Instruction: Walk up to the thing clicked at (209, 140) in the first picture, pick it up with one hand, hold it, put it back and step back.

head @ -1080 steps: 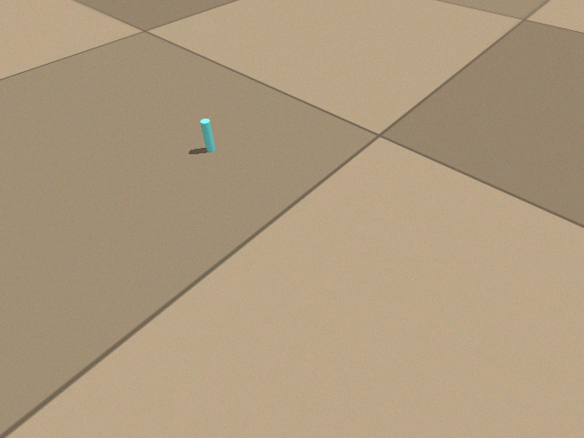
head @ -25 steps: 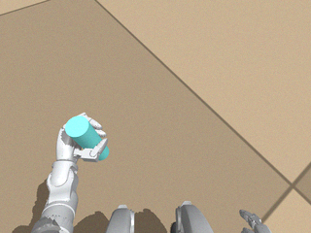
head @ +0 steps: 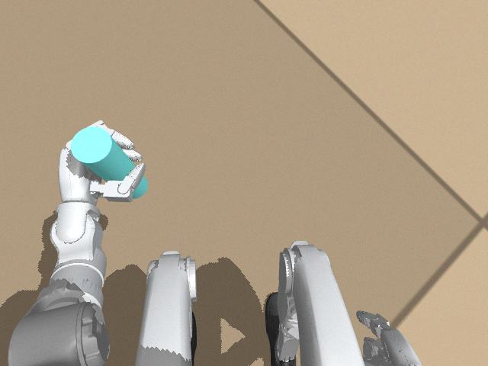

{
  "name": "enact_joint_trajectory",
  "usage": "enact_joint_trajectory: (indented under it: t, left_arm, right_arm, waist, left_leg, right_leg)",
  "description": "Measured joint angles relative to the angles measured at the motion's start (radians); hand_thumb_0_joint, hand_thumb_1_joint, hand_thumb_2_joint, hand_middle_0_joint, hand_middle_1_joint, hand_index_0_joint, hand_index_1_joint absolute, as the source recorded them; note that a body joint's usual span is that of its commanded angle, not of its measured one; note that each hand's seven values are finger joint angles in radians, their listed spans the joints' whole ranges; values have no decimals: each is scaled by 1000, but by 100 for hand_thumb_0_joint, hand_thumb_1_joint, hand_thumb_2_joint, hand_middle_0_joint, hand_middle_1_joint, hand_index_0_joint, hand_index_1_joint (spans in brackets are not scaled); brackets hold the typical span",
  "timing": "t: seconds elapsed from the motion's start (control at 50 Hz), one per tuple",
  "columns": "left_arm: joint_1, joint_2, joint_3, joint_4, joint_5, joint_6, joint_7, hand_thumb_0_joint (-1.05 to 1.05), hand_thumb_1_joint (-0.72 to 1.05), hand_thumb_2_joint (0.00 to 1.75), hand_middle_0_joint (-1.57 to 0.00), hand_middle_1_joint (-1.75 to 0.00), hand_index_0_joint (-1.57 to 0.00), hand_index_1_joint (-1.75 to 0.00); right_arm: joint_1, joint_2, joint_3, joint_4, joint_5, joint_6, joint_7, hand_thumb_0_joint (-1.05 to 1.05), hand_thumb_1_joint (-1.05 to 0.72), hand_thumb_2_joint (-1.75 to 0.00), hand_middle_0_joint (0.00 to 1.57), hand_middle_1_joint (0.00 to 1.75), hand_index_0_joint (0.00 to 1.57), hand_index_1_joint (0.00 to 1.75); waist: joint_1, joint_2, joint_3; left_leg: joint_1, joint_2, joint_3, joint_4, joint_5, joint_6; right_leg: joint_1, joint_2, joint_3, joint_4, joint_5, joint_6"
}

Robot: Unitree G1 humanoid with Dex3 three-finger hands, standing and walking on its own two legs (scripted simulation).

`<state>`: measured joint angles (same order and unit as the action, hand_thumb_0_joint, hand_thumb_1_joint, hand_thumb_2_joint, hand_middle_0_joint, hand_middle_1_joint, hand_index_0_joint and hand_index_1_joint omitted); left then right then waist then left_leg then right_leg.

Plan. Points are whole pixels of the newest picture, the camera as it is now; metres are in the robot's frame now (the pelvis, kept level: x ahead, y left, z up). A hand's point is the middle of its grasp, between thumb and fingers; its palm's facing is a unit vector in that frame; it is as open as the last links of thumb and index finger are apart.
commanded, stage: crouch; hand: left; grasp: from the side
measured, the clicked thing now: (116, 169) +0.44 +0.20 -0.05
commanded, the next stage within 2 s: lower in 0.90 s
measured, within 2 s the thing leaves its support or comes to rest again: neither
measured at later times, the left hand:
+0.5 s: hand (140, 177) +0.47 +0.19 -0.17, palm faces +0.04 -1.00 -0.02, open 6.9 cm
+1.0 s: hand (146, 184) +0.48 +0.19 -0.23, palm faces +0.03 -1.00 -0.03, open 6.9 cm
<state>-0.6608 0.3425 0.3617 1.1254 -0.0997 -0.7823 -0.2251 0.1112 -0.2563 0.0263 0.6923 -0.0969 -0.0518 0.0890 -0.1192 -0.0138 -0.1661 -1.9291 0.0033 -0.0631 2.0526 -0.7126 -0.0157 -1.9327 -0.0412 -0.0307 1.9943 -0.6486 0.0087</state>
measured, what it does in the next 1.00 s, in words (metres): lowers itself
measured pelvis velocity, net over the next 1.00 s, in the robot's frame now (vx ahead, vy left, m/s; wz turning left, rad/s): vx -0.02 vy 0.01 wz -0.11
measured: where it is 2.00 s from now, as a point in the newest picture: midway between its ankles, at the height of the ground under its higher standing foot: (232, 359)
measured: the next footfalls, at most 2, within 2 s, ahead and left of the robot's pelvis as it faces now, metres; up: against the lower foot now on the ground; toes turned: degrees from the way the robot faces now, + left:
none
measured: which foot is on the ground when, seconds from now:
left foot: down 0.00-1.00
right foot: down 0.00-1.00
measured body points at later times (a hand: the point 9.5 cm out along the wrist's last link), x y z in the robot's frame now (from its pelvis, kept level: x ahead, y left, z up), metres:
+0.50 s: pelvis -0.02 +0.00 -0.11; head +0.20 +0.06 +0.28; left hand +0.46 +0.24 -0.17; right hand +0.04 -0.27 -0.22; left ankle +0.07 +0.12 -0.41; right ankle +0.09 -0.13 -0.41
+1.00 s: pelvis -0.02 +0.01 -0.13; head +0.23 +0.08 +0.23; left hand +0.47 +0.24 -0.23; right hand +0.05 -0.27 -0.22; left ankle +0.07 +0.12 -0.41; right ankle +0.09 -0.13 -0.41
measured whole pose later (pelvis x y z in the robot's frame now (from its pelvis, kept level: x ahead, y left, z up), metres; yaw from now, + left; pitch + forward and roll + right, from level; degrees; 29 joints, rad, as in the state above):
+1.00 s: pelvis -0.02 +0.01 -0.13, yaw -6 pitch +26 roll -10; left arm -0.77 0.59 0.45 1.22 -0.03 -0.81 -0.16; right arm 0.04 -0.33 0.22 0.67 -0.21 0.03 0.14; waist -0.25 -0.08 0.09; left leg -2.26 -0.02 -0.19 2.51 -0.71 -0.01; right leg -2.21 -0.02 -0.12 2.35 -0.61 0.04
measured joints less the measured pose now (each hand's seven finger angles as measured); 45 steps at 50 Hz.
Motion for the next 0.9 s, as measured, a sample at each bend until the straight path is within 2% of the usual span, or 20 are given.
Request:
enact_joint_trajectory:
  t: [0.12,0.46,0.72,0.9]
  left_arm:
    - [-52,37,34,44,32,-6,14,-4,-9,117,-84,-113,-94,-117]
    - [-139,164,94,117,55,9,27,-4,-9,117,-85,-113,-95,-116]
    - [-118,208,104,96,55,-8,34,-4,-9,117,-85,-112,-95,-116]
    - [-113,236,92,93,63,-22,50,-4,-10,117,-85,-112,-95,-116]
  right_arm:
    - [3,-11,12,8,-12,12,8,1,-90,-90,20,30,20,30]
    - [16,-44,92,13,-44,43,24,1,-91,-90,20,30,20,30]
    - [-24,-64,144,0,-77,64,36,0,-91,-90,20,30,20,30]
    - [-57,-73,173,-18,-98,78,46,0,-91,-90,20,30,20,30]
  waist:
    - [-27,-6,38]
    - [-97,-19,142]
    - [-114,-41,204]
    - [-123,-58,241]
  left_leg:
    - [-117,-6,-11,128,7,-2]
    - [-287,-12,-59,341,19,-3]
    - [-324,-15,-95,419,2,-3]
    - [-335,-17,-114,451,-2,1]
  right_leg:
    - [-114,-1,-2,121,11,1]
    - [-262,8,-33,292,44,10]
    - [-284,14,-61,342,40,18]
    - [-282,18,-76,355,42,26]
